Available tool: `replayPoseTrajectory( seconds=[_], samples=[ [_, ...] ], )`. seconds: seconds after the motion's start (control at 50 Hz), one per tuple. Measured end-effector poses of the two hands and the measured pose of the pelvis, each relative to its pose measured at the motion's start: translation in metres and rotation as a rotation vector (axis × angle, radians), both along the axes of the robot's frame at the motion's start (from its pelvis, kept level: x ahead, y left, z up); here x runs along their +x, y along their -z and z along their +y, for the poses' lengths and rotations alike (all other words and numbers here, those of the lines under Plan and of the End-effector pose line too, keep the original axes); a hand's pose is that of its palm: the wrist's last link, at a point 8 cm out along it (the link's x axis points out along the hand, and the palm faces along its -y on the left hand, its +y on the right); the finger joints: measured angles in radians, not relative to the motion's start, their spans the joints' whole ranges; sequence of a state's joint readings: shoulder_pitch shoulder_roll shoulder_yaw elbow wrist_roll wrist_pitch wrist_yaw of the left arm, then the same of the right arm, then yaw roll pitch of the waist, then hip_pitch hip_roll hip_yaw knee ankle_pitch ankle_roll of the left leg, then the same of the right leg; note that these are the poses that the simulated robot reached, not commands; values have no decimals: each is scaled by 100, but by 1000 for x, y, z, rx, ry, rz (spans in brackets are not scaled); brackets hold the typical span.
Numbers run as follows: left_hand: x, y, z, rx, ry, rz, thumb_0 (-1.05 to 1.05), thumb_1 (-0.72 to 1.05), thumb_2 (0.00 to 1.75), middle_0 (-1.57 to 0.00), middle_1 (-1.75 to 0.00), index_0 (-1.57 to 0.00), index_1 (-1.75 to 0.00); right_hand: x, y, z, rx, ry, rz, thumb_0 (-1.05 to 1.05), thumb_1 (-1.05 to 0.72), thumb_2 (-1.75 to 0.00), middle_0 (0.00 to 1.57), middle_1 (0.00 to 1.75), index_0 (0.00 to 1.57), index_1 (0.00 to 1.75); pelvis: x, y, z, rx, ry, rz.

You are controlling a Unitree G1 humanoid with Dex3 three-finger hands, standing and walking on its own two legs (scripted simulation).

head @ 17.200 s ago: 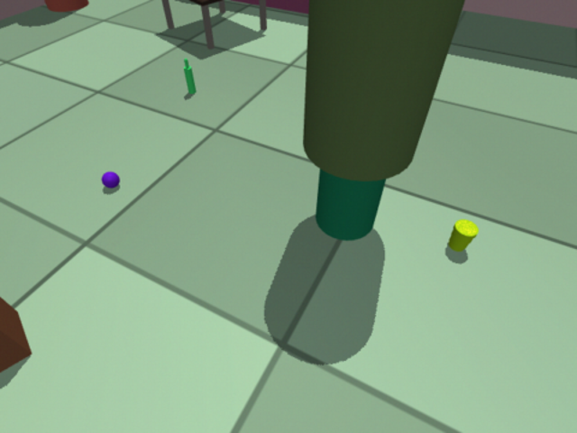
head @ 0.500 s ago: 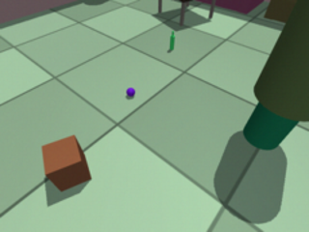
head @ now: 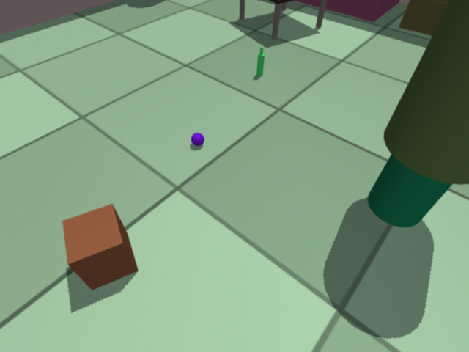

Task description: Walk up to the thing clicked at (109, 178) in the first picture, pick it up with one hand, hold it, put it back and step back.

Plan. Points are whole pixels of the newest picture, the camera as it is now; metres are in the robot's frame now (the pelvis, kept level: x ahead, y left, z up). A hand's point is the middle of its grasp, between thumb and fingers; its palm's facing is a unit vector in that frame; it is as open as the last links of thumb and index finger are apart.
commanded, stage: stand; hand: left
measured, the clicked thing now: (197, 139) +1.48 +0.20 -0.74
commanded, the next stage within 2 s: walk up in 0.20 s
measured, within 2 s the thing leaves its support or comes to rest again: neither
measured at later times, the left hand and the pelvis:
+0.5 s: hand out of the picture +0.15 +0.25 -0.14, palm faces -0.08 -0.89 -0.44, open 7.4 cm; pelvis +0.06 -0.06 -0.02, yaw -4 degrees
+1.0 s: hand (139, 295) +0.30 +0.22 -0.19, palm faces +0.00 -0.94 -0.34, open 7.4 cm; pelvis +0.29 -0.06 -0.03, yaw +1 degrees
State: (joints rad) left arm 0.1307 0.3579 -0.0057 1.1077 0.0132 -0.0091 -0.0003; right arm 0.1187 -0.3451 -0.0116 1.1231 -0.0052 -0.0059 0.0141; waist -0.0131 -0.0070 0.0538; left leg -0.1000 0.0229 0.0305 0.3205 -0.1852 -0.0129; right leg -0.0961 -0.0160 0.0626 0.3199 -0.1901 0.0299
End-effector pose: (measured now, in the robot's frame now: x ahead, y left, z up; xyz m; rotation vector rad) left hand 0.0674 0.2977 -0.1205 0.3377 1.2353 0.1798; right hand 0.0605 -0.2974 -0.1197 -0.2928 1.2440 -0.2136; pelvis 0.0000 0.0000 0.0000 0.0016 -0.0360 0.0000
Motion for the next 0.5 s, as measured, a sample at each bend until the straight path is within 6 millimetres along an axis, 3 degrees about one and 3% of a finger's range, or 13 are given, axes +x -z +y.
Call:
replayPoseTrajectory(
  seconds=[0.28, 0.42, 0.5],
  samples=[
    [2, -3, 5, -7, 12, 2, 1, 90, 89, -20, -30, -21, -30, -1, -3, -6, 15, 16, -44, 1, -90, -90, 20, 30, 21, 30, 7, 1, -2, 10, 29, 12],
    [45, -21, 4, 47, 62, -34, 1, 90, 89, -20, -30, -21, -30, -12, -3, -54, -15, 62, -25, 1, -90, -90, 20, 30, 21, 30, 32, 5, -31, 16, 51, 1],
    [74, -24, -11, 95, 72, -74, 1, 90, 89, -20, -30, -21, -30, 2, 15, -93, -27, 84, -5, 1, -90, -90, 20, 30, 21, 30, 59, 20, -56, 25, 64, -16]
  ],
)
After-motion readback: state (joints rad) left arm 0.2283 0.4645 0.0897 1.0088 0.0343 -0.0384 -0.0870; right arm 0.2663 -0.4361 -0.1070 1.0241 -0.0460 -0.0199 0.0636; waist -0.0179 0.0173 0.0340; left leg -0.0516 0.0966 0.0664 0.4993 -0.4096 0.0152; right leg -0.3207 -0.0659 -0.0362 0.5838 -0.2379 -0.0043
